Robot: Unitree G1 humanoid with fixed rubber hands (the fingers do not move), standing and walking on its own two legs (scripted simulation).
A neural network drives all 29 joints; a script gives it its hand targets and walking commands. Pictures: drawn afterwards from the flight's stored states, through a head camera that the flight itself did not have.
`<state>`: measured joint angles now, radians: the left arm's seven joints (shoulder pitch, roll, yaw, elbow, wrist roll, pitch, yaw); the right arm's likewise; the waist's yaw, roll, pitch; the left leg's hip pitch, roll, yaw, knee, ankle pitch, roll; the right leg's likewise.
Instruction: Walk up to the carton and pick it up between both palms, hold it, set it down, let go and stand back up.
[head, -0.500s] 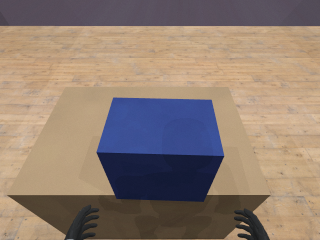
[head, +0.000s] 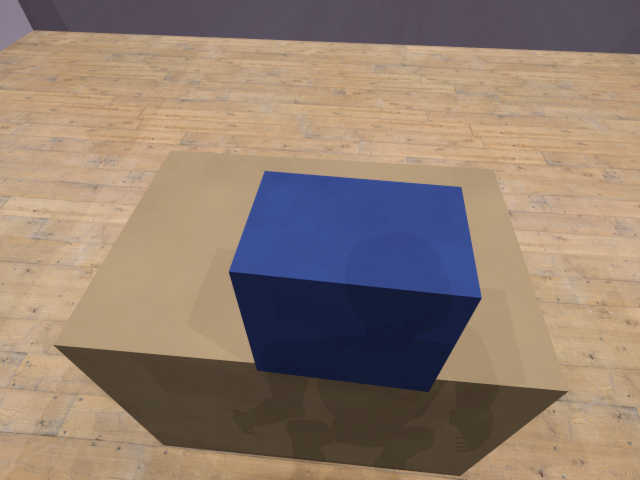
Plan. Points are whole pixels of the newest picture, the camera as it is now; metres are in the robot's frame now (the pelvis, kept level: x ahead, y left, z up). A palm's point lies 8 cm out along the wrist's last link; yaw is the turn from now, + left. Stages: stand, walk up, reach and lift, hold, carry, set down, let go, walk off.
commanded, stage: stand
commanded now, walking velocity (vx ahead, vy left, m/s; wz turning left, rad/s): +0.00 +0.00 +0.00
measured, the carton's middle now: (350, 286) +0.40 -0.02 -0.01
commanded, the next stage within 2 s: none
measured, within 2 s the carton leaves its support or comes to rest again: neither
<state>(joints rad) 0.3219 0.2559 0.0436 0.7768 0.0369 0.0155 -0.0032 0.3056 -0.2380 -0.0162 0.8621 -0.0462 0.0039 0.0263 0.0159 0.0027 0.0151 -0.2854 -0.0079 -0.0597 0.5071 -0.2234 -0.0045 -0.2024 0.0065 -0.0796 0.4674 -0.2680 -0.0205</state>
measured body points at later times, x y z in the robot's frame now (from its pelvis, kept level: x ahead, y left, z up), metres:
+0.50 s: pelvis -0.01 +0.00 +0.00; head +0.00 +0.00 +0.45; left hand -0.03 +0.25 -0.15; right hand +0.02 -0.24 -0.15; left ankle +0.03 +0.12 -0.74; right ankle -0.01 -0.11 -0.74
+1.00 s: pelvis +0.00 -0.01 +0.00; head +0.01 -0.01 +0.45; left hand -0.03 +0.21 -0.16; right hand +0.00 -0.23 -0.16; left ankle +0.03 +0.12 -0.74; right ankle -0.01 -0.11 -0.74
